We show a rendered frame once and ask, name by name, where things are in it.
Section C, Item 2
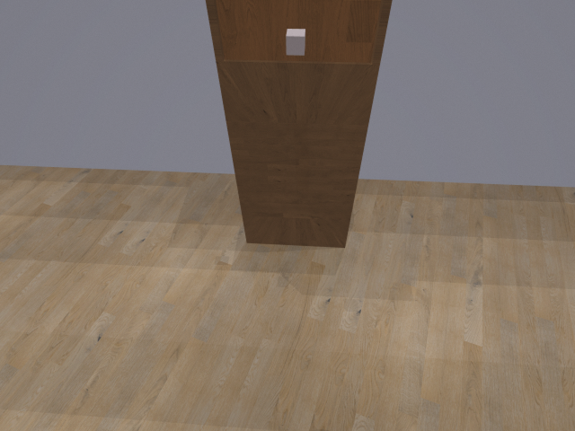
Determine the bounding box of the drawer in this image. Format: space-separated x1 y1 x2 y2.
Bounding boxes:
216 0 381 63

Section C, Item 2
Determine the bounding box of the handle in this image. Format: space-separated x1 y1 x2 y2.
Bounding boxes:
286 29 305 56

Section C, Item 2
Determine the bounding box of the cabinet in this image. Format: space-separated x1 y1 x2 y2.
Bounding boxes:
206 0 393 248

